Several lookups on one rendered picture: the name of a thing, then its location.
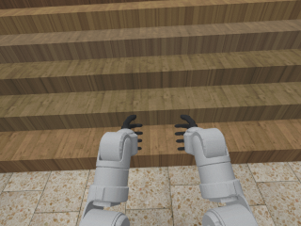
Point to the right robot forearm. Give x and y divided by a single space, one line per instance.
218 183

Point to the robot right upper arm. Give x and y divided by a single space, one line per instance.
228 215

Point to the robot left upper arm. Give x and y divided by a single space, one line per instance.
100 217

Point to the left robot forearm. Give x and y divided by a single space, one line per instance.
109 187

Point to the right robot hand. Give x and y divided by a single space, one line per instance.
191 123

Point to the left robot hand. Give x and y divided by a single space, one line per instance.
127 125

